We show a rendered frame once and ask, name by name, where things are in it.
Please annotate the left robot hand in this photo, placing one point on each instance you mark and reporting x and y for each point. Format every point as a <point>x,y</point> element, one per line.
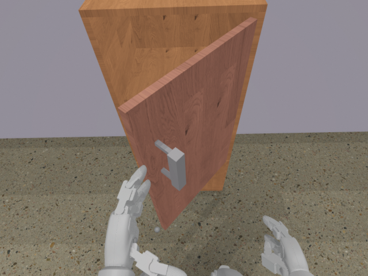
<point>122,229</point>

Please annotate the right robot hand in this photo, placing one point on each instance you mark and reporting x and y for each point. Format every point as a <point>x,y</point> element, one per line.
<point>288,255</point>

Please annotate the cupboard door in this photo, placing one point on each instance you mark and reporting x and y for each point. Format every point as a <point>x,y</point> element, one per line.
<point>192,108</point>

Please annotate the handle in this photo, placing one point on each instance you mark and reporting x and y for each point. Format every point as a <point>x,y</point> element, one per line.
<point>176,163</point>

